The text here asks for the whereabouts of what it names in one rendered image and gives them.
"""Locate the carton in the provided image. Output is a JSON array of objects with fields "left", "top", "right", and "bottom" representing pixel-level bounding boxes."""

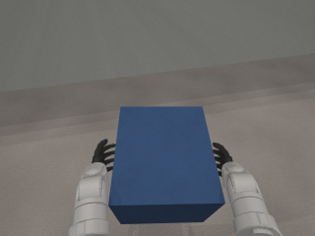
[{"left": 108, "top": 106, "right": 225, "bottom": 224}]

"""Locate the robot left hand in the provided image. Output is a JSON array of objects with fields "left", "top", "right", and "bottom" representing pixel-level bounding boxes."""
[{"left": 92, "top": 139, "right": 116, "bottom": 172}]

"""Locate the robot left forearm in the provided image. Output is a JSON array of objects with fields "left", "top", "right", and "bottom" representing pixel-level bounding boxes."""
[{"left": 68, "top": 162, "right": 110, "bottom": 236}]

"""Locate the robot right hand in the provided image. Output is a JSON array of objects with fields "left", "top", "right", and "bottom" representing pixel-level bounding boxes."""
[{"left": 213, "top": 143, "right": 233, "bottom": 177}]

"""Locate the robot right forearm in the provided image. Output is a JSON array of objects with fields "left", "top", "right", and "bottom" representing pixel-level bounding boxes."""
[{"left": 221, "top": 161, "right": 283, "bottom": 236}]

